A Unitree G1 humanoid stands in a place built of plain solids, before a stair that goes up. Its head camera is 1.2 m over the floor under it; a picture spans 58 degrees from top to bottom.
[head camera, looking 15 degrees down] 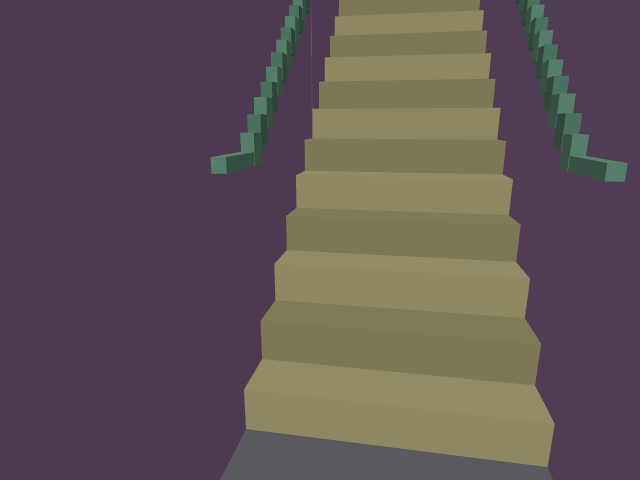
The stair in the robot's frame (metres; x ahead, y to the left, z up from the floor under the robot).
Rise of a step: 0.18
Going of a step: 0.24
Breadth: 1.24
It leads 10 degrees to the right of straight ahead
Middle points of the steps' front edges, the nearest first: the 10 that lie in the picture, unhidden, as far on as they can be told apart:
1.40 -0.26 0.19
1.63 -0.30 0.37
1.86 -0.35 0.56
2.10 -0.39 0.74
2.33 -0.43 0.93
2.56 -0.47 1.11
2.79 -0.51 1.30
3.02 -0.55 1.48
3.26 -0.60 1.67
3.49 -0.64 1.85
